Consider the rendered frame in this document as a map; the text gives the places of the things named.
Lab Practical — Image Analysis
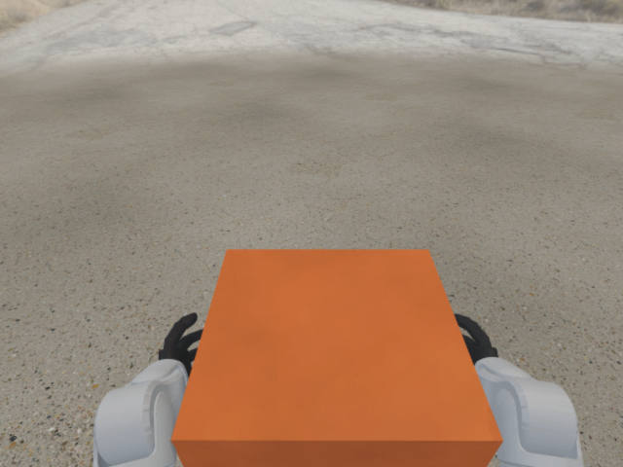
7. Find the robot left forearm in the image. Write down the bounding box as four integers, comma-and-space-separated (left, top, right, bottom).
93, 359, 189, 467

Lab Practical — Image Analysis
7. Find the robot right forearm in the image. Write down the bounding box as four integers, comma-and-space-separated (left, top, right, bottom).
474, 357, 584, 467

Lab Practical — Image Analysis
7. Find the right robot hand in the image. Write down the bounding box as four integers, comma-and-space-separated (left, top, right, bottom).
455, 313, 498, 365

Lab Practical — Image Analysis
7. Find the carton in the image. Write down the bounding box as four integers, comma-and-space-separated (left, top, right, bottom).
171, 249, 503, 467

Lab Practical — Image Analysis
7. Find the left robot hand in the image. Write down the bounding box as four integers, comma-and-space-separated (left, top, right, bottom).
159, 312, 203, 377

